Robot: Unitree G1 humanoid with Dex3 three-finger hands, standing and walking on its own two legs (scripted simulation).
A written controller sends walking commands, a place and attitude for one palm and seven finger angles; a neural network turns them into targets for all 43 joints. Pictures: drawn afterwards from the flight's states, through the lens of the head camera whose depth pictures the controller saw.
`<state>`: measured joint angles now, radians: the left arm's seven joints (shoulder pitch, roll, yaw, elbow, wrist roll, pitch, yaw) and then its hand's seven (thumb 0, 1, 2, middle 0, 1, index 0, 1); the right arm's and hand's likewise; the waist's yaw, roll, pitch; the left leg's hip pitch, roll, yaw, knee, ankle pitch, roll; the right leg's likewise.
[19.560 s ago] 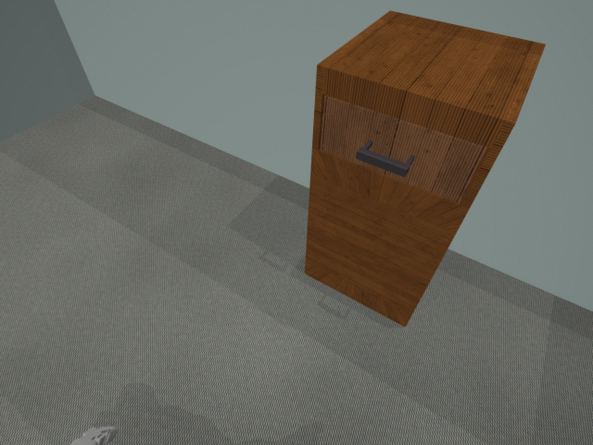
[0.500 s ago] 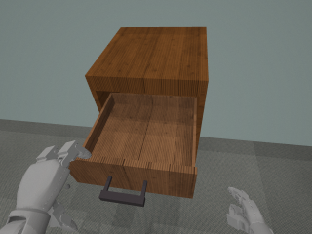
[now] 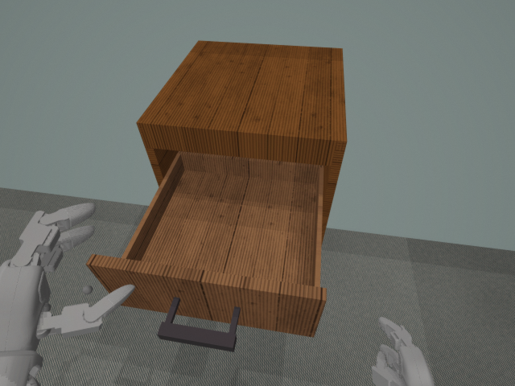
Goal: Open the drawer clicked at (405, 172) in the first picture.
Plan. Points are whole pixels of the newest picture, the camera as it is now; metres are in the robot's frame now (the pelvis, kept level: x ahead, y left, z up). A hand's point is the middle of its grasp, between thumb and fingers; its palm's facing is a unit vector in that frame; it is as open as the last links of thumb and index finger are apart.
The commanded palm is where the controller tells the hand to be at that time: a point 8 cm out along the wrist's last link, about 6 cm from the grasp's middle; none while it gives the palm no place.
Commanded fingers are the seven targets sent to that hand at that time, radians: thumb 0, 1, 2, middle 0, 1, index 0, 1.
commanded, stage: draw the hand back to the body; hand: left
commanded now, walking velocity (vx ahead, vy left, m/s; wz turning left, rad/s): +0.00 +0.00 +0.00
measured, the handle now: (201, 322) +0.23 +0.13 -0.05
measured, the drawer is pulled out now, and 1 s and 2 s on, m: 0.30 0.30 0.30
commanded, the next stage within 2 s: step back with the hand held close in 0.46 s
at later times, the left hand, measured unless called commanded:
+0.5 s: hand (74, 295) +0.17 +0.22 +0.16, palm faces +0.37 -0.83 -0.41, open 7.6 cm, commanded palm +0.12 +0.27 +0.18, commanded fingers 0.00 0.90 0.90 -0.20 -0.30 -0.20 -0.30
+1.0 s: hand (67, 306) +0.16 +0.23 +0.15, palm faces +0.23 -0.80 -0.55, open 7.4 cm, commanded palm +0.10 +0.27 +0.18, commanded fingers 0.00 0.90 0.90 -0.20 -0.30 -0.20 -0.30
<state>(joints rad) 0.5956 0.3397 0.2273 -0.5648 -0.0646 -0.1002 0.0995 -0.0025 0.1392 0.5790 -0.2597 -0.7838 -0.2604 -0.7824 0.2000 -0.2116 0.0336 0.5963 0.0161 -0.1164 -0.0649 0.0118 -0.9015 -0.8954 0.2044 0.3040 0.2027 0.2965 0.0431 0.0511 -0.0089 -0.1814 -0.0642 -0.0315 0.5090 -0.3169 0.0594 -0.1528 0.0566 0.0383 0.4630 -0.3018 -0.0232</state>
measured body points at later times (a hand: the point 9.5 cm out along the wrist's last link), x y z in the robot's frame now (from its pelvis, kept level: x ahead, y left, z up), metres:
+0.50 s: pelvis +0.00 -0.02 +0.00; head -0.01 -0.04 +0.45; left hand +0.15 +0.26 +0.18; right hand +0.20 -0.23 -0.08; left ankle -0.03 +0.08 -0.74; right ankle -0.04 -0.11 -0.74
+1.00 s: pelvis -0.04 -0.01 +0.00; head +0.00 -0.01 +0.45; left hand +0.14 +0.27 +0.18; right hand +0.14 -0.26 -0.08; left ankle -0.03 +0.08 -0.74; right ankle -0.03 -0.11 -0.74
